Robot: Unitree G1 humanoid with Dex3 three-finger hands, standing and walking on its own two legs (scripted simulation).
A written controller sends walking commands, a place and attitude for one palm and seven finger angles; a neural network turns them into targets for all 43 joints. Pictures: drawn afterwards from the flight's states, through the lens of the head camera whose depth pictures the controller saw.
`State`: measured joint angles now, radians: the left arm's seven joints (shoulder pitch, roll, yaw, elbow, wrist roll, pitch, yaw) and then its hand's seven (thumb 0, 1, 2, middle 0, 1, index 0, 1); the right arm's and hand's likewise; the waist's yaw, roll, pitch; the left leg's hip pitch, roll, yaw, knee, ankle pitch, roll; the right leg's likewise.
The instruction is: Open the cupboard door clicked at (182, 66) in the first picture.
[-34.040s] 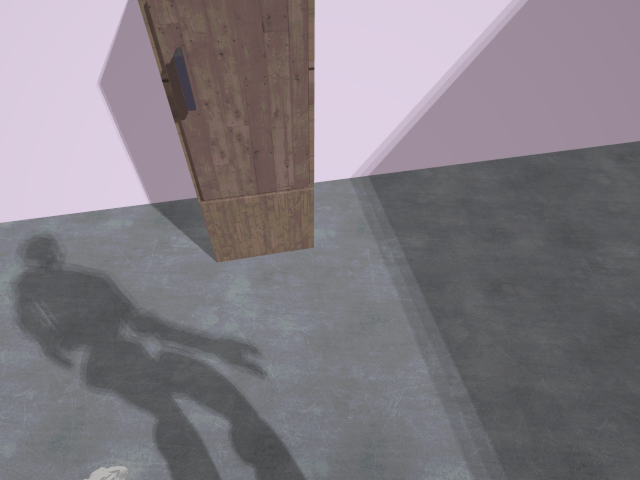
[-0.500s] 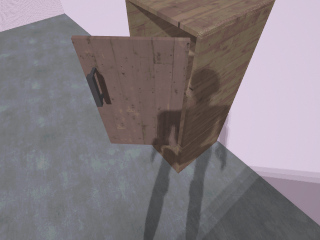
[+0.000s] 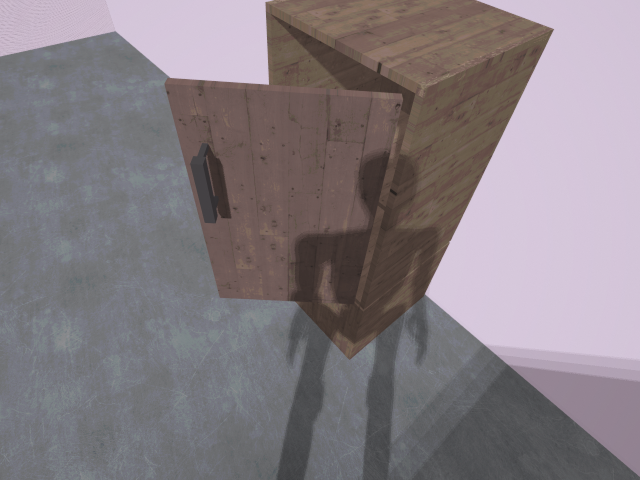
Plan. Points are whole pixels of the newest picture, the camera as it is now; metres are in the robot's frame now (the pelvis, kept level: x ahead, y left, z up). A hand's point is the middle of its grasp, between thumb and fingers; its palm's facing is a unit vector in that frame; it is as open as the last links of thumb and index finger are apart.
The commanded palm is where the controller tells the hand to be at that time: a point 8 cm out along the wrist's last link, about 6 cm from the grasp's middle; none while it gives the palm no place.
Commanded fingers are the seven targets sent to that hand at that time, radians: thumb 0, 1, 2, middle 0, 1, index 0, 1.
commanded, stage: come to a stop and stand still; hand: left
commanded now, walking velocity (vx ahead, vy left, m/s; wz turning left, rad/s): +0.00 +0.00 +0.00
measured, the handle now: (207, 184) +0.57 +0.24 +0.01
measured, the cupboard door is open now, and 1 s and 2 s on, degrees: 48 48 48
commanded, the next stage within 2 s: look again from close up in 0.34 s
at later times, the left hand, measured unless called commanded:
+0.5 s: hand out of the picture +0.02 +0.17 -0.19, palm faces +0.01 -0.98 -0.18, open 7.3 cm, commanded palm none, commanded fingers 0.00 0.90 0.90 -0.20 -0.30 -0.20 -0.30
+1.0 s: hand out of the picture -0.04 +0.17 -0.18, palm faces +0.03 -0.98 -0.18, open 7.4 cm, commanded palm none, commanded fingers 0.00 0.90 0.90 -0.20 -0.30 -0.20 -0.30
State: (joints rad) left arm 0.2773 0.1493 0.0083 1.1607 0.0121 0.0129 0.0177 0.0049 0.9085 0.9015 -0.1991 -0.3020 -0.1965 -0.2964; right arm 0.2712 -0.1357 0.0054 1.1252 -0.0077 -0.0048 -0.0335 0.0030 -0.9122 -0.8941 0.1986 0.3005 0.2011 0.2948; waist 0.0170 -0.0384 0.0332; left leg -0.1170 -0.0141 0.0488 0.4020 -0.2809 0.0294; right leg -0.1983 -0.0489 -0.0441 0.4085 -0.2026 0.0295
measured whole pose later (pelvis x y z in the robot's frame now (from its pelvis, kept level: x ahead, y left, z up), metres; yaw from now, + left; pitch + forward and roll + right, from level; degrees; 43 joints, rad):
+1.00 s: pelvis -0.04 +0.00 -0.01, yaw +0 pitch -3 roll +0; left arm 0.34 0.14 -0.01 1.07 0.02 0.00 0.03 0.00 0.91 0.90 -0.20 -0.30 -0.20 -0.30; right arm 0.31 -0.17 0.00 1.06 -0.01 -0.01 -0.02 0.00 -0.91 -0.89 0.20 0.30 0.20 0.29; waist 0.00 0.00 0.00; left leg -0.16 -0.02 0.06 0.48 -0.27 0.03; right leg -0.24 -0.06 -0.04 0.48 -0.19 0.03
